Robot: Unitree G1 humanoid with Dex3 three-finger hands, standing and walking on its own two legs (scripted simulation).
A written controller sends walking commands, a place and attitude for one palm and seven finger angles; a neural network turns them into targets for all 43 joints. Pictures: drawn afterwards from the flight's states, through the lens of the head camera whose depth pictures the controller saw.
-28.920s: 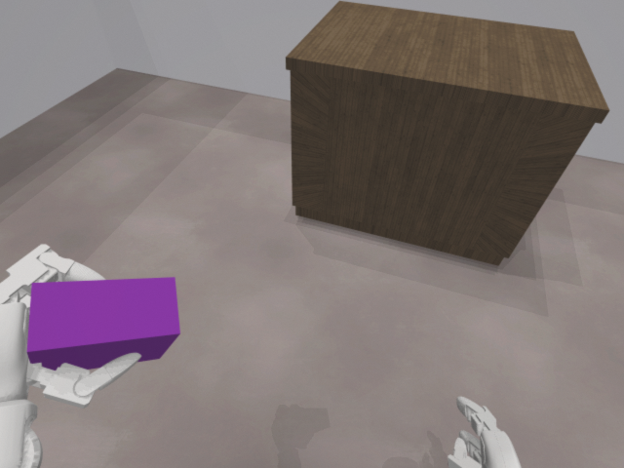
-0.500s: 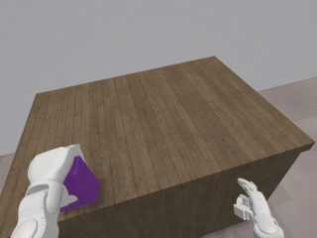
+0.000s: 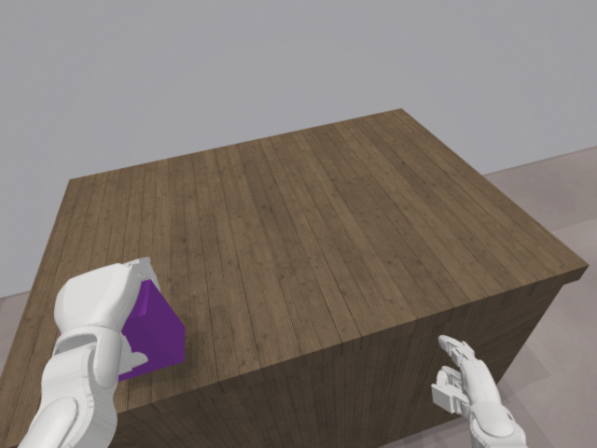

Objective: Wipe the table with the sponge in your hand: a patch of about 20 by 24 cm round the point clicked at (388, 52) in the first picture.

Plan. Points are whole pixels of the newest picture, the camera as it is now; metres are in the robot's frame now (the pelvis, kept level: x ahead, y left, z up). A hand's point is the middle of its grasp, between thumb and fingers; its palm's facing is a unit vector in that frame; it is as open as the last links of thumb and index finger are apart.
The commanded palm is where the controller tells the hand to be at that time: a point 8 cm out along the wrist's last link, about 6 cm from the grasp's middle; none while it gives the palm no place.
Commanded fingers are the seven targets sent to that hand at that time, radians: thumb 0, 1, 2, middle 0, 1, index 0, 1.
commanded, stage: move the sponge above the wiping area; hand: left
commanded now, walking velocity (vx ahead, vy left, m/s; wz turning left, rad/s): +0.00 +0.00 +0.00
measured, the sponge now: (136, 340) +0.21 +0.27 +0.05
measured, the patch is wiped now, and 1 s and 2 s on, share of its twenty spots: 0.00 0.00 0.00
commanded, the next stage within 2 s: lower the sponge onto the table in 0.70 s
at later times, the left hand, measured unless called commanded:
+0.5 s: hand (111, 310) +0.22 +0.29 +0.11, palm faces +0.09 -0.10 -0.99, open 10.0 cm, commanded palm +0.18 +0.27 +0.18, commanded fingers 0.00 0.10 1.30 -1.20 -1.60 -1.20 -1.60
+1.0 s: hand (109, 306) +0.22 +0.28 +0.12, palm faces +0.13 -0.13 -0.98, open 10.0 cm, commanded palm +0.18 +0.27 +0.19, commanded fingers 0.00 0.10 1.30 -1.20 -1.60 -1.20 -1.60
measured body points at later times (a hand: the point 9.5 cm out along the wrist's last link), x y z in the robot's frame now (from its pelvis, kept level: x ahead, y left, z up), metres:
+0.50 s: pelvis +0.00 +0.00 +0.00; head -0.03 -0.05 +0.45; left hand +0.21 +0.29 +0.17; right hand +0.27 -0.19 -0.07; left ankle +0.03 +0.12 -0.74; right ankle +0.02 -0.09 -0.74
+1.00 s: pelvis +0.00 +0.00 +0.00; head -0.04 -0.05 +0.45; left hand +0.20 +0.29 +0.18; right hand +0.26 -0.19 -0.07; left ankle +0.03 +0.12 -0.74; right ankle +0.02 -0.09 -0.74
